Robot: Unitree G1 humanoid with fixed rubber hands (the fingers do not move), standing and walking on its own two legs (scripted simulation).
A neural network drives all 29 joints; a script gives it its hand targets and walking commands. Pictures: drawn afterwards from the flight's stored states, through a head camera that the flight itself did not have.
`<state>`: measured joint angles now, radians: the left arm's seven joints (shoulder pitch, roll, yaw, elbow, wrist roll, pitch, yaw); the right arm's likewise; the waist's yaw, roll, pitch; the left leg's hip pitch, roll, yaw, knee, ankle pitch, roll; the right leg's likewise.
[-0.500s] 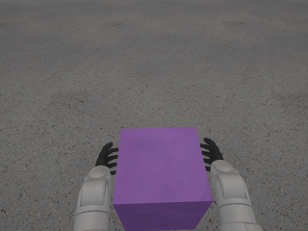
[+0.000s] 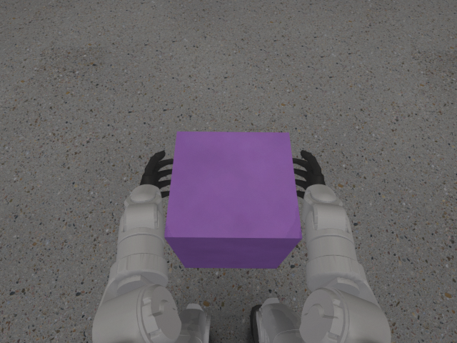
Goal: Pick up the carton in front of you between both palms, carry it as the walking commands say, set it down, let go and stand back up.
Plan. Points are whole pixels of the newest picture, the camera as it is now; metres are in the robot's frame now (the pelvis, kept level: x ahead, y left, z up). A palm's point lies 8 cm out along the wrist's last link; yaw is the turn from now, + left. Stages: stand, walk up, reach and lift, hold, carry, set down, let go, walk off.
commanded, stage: set down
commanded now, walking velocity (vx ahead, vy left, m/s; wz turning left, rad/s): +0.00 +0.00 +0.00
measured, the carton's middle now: (231, 207) +0.37 +0.00 -0.09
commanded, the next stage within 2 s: none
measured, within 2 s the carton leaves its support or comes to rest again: neither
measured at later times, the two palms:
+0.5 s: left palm (171, 198) +0.44 +0.15 -0.20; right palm (290, 203) +0.42 -0.15 -0.19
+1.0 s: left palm (185, 208) +0.48 +0.14 -0.36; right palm (281, 216) +0.45 -0.15 -0.36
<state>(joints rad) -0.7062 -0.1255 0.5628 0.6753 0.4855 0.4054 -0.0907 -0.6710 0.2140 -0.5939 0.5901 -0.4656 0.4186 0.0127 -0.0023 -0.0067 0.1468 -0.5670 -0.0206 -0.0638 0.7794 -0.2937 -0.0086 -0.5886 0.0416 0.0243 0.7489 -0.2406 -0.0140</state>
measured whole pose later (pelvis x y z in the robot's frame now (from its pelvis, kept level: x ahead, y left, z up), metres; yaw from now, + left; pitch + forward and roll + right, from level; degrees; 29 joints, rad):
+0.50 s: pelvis +0.01 +0.02 -0.12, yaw +0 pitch +40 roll -1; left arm -0.75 -0.07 0.40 0.63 0.24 0.26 0.00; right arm -0.69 0.14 -0.48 0.53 -0.23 0.26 -0.04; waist -0.03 0.01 -0.21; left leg -1.56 -0.06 -0.03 1.34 -0.48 0.01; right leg -1.58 0.03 0.04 1.30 -0.42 0.03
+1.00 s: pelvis -0.03 +0.02 -0.26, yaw -1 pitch +46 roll -1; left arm -1.12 0.09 0.32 0.80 0.16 0.27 0.06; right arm -1.00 0.04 -0.51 0.62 -0.16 0.27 -0.09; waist -0.04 0.01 -0.08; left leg -2.06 -0.07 -0.03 1.81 -0.55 0.00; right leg -2.08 0.04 0.03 1.77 -0.48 0.04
